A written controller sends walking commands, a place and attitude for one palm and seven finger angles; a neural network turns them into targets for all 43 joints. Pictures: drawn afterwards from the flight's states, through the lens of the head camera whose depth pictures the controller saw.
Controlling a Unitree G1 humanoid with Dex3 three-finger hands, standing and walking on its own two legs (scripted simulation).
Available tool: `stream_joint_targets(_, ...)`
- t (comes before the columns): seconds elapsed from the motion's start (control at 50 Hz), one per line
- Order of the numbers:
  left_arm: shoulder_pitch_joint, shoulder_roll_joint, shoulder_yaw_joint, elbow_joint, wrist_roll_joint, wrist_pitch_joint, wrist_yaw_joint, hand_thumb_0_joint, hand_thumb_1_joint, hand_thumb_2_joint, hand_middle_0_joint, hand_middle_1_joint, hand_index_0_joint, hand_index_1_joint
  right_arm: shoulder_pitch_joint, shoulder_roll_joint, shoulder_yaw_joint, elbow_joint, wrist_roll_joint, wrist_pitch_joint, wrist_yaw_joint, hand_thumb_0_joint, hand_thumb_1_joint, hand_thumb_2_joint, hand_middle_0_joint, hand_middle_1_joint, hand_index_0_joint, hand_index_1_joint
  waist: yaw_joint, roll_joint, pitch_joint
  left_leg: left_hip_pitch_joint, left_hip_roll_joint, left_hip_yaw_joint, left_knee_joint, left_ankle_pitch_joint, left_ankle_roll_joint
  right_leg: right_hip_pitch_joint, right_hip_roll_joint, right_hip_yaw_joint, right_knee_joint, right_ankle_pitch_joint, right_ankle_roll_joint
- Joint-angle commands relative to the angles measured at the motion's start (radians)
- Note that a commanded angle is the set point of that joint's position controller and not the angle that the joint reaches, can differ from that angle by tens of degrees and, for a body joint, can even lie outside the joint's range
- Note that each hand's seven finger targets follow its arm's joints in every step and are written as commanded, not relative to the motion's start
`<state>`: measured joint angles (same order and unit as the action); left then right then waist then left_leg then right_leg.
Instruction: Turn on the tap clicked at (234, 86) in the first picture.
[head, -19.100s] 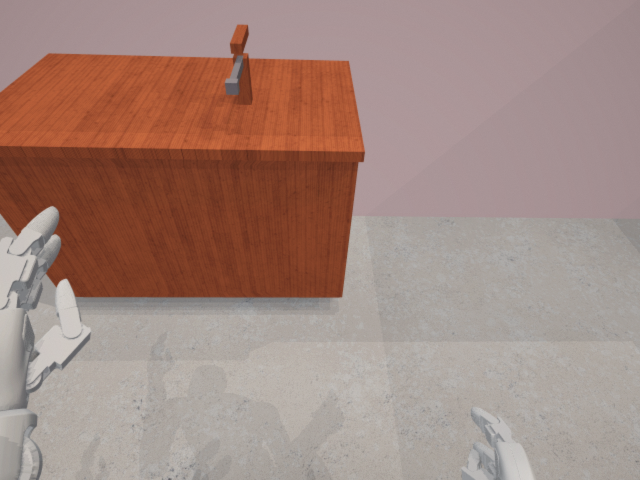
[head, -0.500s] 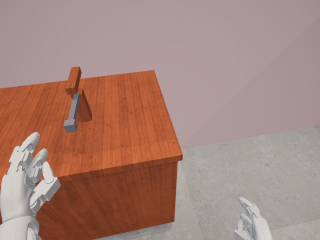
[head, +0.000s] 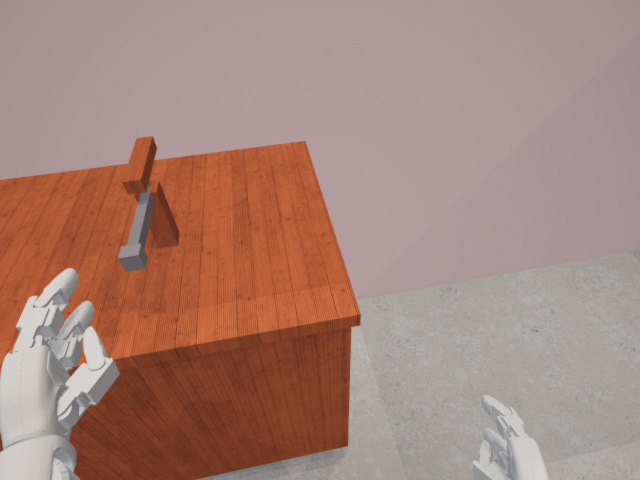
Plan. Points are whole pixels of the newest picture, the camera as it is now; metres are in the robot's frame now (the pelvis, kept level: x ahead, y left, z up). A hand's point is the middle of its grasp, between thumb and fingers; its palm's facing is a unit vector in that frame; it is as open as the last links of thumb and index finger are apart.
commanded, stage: reach beside the lever's end, fingers flat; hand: left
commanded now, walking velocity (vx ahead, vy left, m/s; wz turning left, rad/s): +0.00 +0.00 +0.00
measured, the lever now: (133, 257) +0.37 +0.32 +0.09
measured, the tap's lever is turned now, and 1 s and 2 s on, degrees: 0 0 0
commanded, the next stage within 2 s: none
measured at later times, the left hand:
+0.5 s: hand (105, 334) +0.22 +0.27 +0.12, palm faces +0.51 -0.85 -0.12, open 7.5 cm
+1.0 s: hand (92, 315) +0.25 +0.31 +0.11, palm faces +0.55 -0.83 -0.12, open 7.6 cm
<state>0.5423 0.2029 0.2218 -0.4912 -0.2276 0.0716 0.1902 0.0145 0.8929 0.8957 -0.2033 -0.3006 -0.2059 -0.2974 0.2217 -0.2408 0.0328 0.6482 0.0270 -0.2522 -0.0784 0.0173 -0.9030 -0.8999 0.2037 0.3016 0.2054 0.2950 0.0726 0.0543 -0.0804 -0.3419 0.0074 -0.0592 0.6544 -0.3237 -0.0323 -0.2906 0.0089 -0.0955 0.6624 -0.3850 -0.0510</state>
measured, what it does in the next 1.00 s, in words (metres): stands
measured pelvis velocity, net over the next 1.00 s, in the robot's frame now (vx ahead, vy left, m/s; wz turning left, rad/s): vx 0.00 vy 0.02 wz -0.02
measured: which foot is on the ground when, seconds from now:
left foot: down 0.00-1.00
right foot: down 0.00-1.00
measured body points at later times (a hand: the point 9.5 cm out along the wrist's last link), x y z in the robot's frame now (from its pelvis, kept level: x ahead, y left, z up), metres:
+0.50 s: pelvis +0.00 +0.01 +0.00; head -0.01 -0.01 +0.45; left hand +0.19 +0.31 +0.13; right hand +0.18 -0.22 -0.08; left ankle +0.01 +0.15 -0.72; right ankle -0.02 -0.08 -0.72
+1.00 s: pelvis +0.00 +0.02 +0.00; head +0.00 +0.00 +0.45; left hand +0.22 +0.35 +0.12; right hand +0.17 -0.22 -0.09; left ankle +0.01 +0.15 -0.72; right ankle -0.02 -0.08 -0.72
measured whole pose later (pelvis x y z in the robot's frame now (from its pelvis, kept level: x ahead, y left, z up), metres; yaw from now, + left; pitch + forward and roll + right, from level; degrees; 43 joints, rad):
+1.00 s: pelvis +0.00 +0.02 +0.00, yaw -1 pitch +2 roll +0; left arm 0.18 0.26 0.39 0.00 -0.22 -0.03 0.15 0.01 0.89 0.90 -0.18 -0.23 -0.18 -0.23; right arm 0.20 -0.25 0.01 0.70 0.03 -0.19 -0.09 0.02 -0.90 -0.90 0.20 0.30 0.21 0.30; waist 0.04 0.04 -0.05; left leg -0.36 0.00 -0.03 0.63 -0.31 -0.01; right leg -0.31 0.00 -0.07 0.62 -0.35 -0.03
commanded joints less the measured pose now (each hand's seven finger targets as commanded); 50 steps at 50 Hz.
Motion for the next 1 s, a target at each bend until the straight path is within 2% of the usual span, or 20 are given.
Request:
stream_joint_targets(0.0, -0.079, 0.152, 0.136, -0.177, -0.004, -0.080, -0.002, 0.000, 0.900, 0.900, -0.200, -0.300, -0.200, -0.300, -0.128, -0.093, -0.044, -0.157, 0.000, -0.055, -0.007, 0.000, -0.900, -0.900, 0.200, 0.300, 0.200, 0.300, 0.001, -0.058, -0.044, 0.031, -0.035, 0.035, -0.062, 0.201, 0.058, 0.012, -0.028, 0.061, -0.146, 0.292, 0.049)
stream_joint_targets(0.08, -0.171, 0.200, 0.175, -0.127, -0.010, -0.098, -0.017, 0.000, 0.900, 0.900, -0.200, -0.300, -0.200, -0.300, -0.126, -0.099, -0.044, -0.131, 0.005, -0.056, -0.016, 0.000, -0.900, -0.900, 0.200, 0.300, 0.200, 0.300, -0.009, -0.035, -0.010, 0.022, -0.036, 0.031, -0.069, 0.164, 0.058, -0.012, -0.023, 0.069, -0.166, 0.232, 0.048)
stream_joint_targets(0.1, -0.209, 0.159, 0.131, -0.127, -0.014, -0.106, -0.024, 0.000, 0.900, 0.900, -0.200, -0.300, -0.200, -0.300, -0.138, -0.094, -0.041, -0.137, 0.006, -0.062, -0.016, 0.000, -0.900, -0.900, 0.200, 0.300, 0.200, 0.300, -0.021, -0.021, -0.006, 0.032, -0.037, 0.030, -0.070, 0.151, 0.059, -0.023, -0.027, 0.071, -0.168, 0.214, 0.048)
stream_joint_targets(0.16, -0.264, 0.170, 0.130, -0.085, -0.014, -0.122, -0.031, 0.000, 0.900, 0.900, -0.200, -0.300, -0.200, -0.300, -0.141, -0.101, -0.042, -0.125, 0.005, -0.073, -0.021, 0.000, -0.900, -0.900, 0.200, 0.300, 0.200, 0.300, -0.027, -0.029, -0.011, 0.034, -0.038, 0.023, -0.072, 0.131, 0.060, -0.032, -0.024, 0.072, -0.174, 0.180, 0.047)
stream_joint_targets(0.22, -0.287, 0.184, 0.141, -0.037, -0.009, -0.119, -0.032, 0.000, 0.900, 0.900, -0.200, -0.300, -0.200, -0.300, -0.142, -0.104, -0.042, -0.121, 0.006, -0.074, -0.023, 0.000, -0.900, -0.900, 0.200, 0.300, 0.200, 0.300, -0.023, -0.053, -0.027, 0.035, -0.037, 0.020, -0.084, 0.133, 0.059, -0.017, -0.022, 0.068, -0.172, 0.182, 0.045)
stream_joint_targets(0.28, -0.251, 0.224, 0.194, -0.022, -0.004, -0.110, -0.026, 0.000, 0.900, 0.900, -0.200, -0.300, -0.200, -0.300, -0.137, -0.106, -0.047, -0.120, 0.003, -0.068, -0.018, 0.000, -0.900, -0.900, 0.200, 0.300, 0.200, 0.300, 0.002, -0.014, -0.073, 0.047, -0.037, 0.024, -0.095, 0.181, 0.052, 0.027, -0.020, 0.060, -0.160, 0.238, 0.038)
stream_joint_targets(0.32, -0.263, 0.182, 0.154, -0.013, -0.005, -0.102, -0.024, 0.000, 0.900, 0.900, -0.198, -0.295, -0.198, -0.295, -0.142, -0.103, -0.044, -0.130, 0.003, -0.061, -0.015, 0.000, -0.900, -0.900, 0.200, 0.300, 0.200, 0.300, -0.008, -0.040, -0.069, 0.051, -0.035, 0.024, -0.097, 0.193, 0.052, 0.021, -0.018, 0.051, -0.153, 0.253, 0.040)
stream_joint_targets(0.38, -0.265, 0.231, 0.220, 0.023, -0.001, -0.096, -0.004, 0.000, 0.900, 0.900, -0.196, -0.288, -0.196, -0.288, -0.137, -0.107, -0.048, -0.120, 0.003, -0.044, -0.015, 0.000, -0.900, -0.900, 0.200, 0.300, 0.200, 0.300, 0.002, -0.042, -0.057, 0.039, -0.033, 0.028, -0.101, 0.202, 0.050, 0.029, -0.014, 0.051, -0.158, 0.261, 0.039)
stream_joint_targets(0.4, -0.307, 0.182, 0.165, 0.010, -0.001, -0.099, -0.006, 0.000, 0.900, 0.900, -0.195, -0.285, -0.195, -0.285, -0.146, -0.102, -0.045, -0.131, 0.002, -0.041, -0.013, 0.000, -0.900, -0.900, 0.200, 0.300, 0.200, 0.300, -0.012, -0.033, -0.061, 0.048, -0.035, 0.029, -0.101, 0.201, 0.050, 0.021, -0.017, 0.050, -0.152, 0.261, 0.040)
stream_joint_targets(0.48, -0.345, 0.229, 0.211, 0.048, 0.007, -0.114, 0.001, 0.000, 0.900, 0.900, -0.192, -0.275, -0.192, -0.275, -0.136, -0.107, -0.049, -0.114, 0.002, -0.029, -0.014, 0.000, -0.900, -0.900, 0.200, 0.300, 0.200, 0.300, -0.015, -0.027, -0.054, 0.046, -0.032, 0.029, -0.102, 0.197, 0.048, 0.012, -0.010, 0.052, -0.156, 0.247, 0.037)
stream_joint_targets(0.58, -0.410, 0.228, 0.191, 0.078, 0.020, -0.143, -0.005, 0.000, 0.900, 0.900, -0.187, -0.263, -0.187, -0.263, -0.134, -0.112, -0.051, -0.104, 0.000, -0.030, -0.015, 0.000, -0.900, -0.900, 0.200, 0.300, 0.200, 0.300, -0.028, -0.003, -0.062, 0.060, -0.028, 0.022, -0.102, 0.194, 0.047, -0.004, -0.006, 0.050, -0.150, 0.232, 0.032)
stream_joint_targets(0.6, -0.438, 0.193, 0.152, 0.088, 0.017, -0.146, -0.011, 0.000, 0.900, 0.900, -0.187, -0.260, -0.187, -0.260, -0.141, -0.113, -0.048, -0.110, -0.001, -0.030, -0.015, 0.000, -0.900, -0.900, 0.200, 0.300, 0.200, 0.300, -0.040, -0.017, -0.069, 0.062, -0.030, 0.023, -0.101, 0.185, 0.049, -0.009, -0.009, 0.050, -0.149, 0.229, 0.035)
stream_joint_targets(0.68, -0.493, 0.249, 0.202, 0.155, 0.023, -0.145, -0.011, 0.000, 0.900, 0.900, -0.183, -0.250, -0.183, -0.250, -0.140, -0.119, -0.051, -0.094, 0.001, -0.021, -0.021, 0.000, -0.900, -0.900, 0.200, 0.300, 0.200, 0.300, -0.031, -0.018, -0.074, 0.058, -0.030, 0.021, -0.107, 0.182, 0.047, -0.002, -0.005, 0.050, -0.150, 0.221, 0.031)
stream_joint_targets(0.7, -0.495, 0.217, 0.179, 0.151, 0.021, -0.147, -0.013, 0.000, 0.900, 0.900, -0.182, -0.247, -0.182, -0.247, -0.141, -0.116, -0.052, -0.104, -0.001, -0.021, -0.018, 0.000, -0.900, -0.900, 0.200, 0.300, 0.200, 0.300, -0.032, -0.015, -0.104, 0.067, -0.031, 0.021, -0.107, 0.197, 0.045, 0.009, -0.008, 0.048, -0.142, 0.238, 0.032)
stream_joint_targets(0.76, -0.469, 0.246, 0.217, 0.190, 0.015, -0.142, -0.017, 0.000, 0.900, 0.900, -0.180, -0.240, -0.180, -0.240, -0.133, -0.117, -0.055, -0.104, -0.003, -0.010, -0.014, 0.000, -0.900, -0.900, 0.200, 0.300, 0.200, 0.300, -0.021, -0.010, -0.128, 0.066, -0.031, 0.030, -0.098, 0.256, 0.044, 0.038, -0.008, 0.050, -0.134, 0.315, 0.032)
stream_joint_targets(0.78, -0.461, 0.298, 0.273, 0.209, 0.020, -0.144, -0.012, 0.000, 0.900, 0.900, -0.179, -0.238, -0.179, -0.238, -0.127, -0.120, -0.058, -0.095, -0.001, -0.002, -0.015, 0.000, -0.900, -0.900, 0.200, 0.300, 0.200, 0.300, -0.010, -0.025, -0.127, 0.058, -0.027, 0.027, -0.103, 0.267, 0.041, 0.051, -0.005, 0.048, -0.132, 0.321, 0.029)
stream_joint_targets(0.82, -0.457, 0.243, 0.234, 0.213, 0.012, -0.151, -0.022, 0.000, 0.900, 0.900, -0.178, -0.233, -0.178, -0.233, -0.127, -0.115, -0.061, -0.106, -0.001, 0.001, -0.009, 0.000, -0.900, -0.900, 0.200, 0.300, 0.200, 0.300, -0.019, -0.026, -0.134, 0.069, -0.026, 0.035, -0.093, 0.295, 0.042, 0.048, -0.006, 0.046, -0.126, 0.359, 0.033)
stream_joint_targets(0.88, -0.463, 0.299, 0.287, 0.253, 0.010, -0.165, -0.033, 0.000, 0.900, 0.900, -0.175, -0.225, -0.175, -0.225, -0.122, -0.120, -0.064, -0.093, 0.002, 0.013, -0.011, 0.000, -0.900, -0.900, 0.200, 0.300, 0.200, 0.300, -0.016, -0.011, -0.107, 0.052, -0.025, 0.039, -0.093, 0.287, 0.043, 0.040, -0.004, 0.051, -0.132, 0.354, 0.032)
stream_joint_targets(0.9, -0.515, 0.258, 0.243, 0.247, 0.007, -0.174, -0.040, 0.000, 0.900, 0.900, -0.174, -0.223, -0.174, -0.223, -0.125, -0.118, -0.062, -0.097, 0.003, 0.012, -0.011, 0.000, -0.900, -0.900, 0.200, 0.300, 0.200, 0.300, -0.036, -0.011, -0.103, 0.055, -0.027, 0.036, -0.091, 0.272, 0.044, 0.019, -0.005, 0.048, -0.129, 0.337, 0.034)
stream_joint_targets(0.98, -0.591, 0.317, 0.280, 0.311, 0.007, -0.207, -0.058, 0.000, 0.900, 0.900, -0.171, -0.212, -0.171, -0.212, -0.120, -0.128, -0.064, -0.075, 0.005, 0.006, -0.021, 0.000, -0.900, -0.900, 0.200, 0.300, 0.200, 0.300, -0.043, -0.007, -0.076, 0.037, -0.027, 0.030, -0.093, 0.207, 0.048, -0.012, -0.001, 0.054, -0.140, 0.262, 0.033)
